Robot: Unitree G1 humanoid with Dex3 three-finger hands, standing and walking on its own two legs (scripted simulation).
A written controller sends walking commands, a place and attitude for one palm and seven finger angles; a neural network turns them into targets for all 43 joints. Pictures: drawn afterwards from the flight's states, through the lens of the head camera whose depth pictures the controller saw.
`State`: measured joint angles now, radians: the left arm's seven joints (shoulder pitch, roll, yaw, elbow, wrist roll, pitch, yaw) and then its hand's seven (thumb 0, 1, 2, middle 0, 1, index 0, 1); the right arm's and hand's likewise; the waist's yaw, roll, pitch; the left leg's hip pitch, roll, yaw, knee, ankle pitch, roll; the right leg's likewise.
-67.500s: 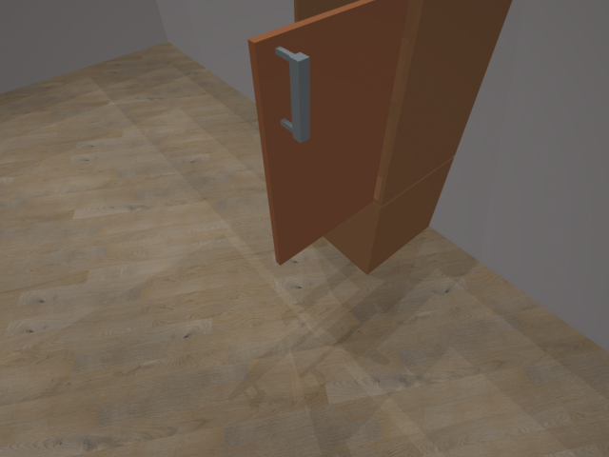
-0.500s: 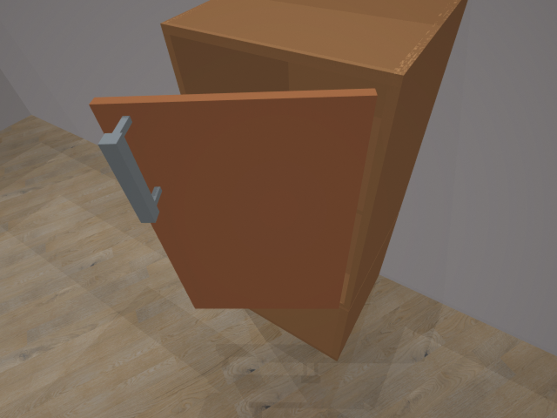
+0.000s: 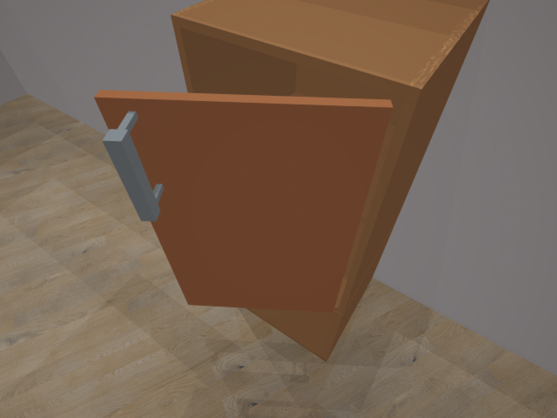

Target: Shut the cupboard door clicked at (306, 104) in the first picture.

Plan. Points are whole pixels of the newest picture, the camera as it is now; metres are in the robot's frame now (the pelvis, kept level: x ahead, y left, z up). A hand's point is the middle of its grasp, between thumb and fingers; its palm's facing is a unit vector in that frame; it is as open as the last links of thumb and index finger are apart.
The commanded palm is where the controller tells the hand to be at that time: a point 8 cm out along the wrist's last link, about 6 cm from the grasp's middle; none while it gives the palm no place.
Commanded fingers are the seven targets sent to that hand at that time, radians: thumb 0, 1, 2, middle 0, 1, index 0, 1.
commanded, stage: look again from close up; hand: left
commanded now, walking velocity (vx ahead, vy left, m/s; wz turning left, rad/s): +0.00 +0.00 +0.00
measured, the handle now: (140, 169) +0.40 +0.22 +0.16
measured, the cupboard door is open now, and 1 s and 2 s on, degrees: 31 31 31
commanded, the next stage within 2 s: shuffle to correct the standing spot in 0.44 s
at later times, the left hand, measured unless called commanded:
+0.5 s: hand out of the picture +0.00 +0.20 -0.17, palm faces +0.04 -0.98 -0.21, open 7.4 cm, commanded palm none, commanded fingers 0.00 0.90 0.90 -0.20 -0.30 -0.20 -0.30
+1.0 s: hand out of the picture -0.03 +0.20 -0.17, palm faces +0.04 -0.98 -0.20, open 7.4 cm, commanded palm none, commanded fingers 0.00 0.90 0.90 -0.20 -0.30 -0.20 -0.30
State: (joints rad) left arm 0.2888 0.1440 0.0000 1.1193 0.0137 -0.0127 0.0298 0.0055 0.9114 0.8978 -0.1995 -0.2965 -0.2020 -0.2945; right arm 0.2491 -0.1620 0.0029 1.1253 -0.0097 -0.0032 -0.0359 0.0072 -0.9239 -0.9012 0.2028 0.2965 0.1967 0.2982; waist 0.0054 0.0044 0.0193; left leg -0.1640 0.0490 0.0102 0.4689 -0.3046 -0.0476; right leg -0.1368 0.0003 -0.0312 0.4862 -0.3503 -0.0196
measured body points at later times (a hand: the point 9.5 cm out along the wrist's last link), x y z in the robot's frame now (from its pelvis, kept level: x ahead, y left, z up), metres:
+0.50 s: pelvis -0.01 +0.02 +0.00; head +0.01 +0.01 +0.45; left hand +0.00 +0.25 -0.15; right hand -0.01 -0.20 -0.16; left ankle -0.04 +0.15 -0.74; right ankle -0.06 -0.10 -0.74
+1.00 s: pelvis -0.05 +0.02 +0.00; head -0.05 +0.02 +0.45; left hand -0.03 +0.25 -0.16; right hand -0.03 -0.21 -0.16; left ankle -0.04 +0.15 -0.74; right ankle -0.06 -0.10 -0.74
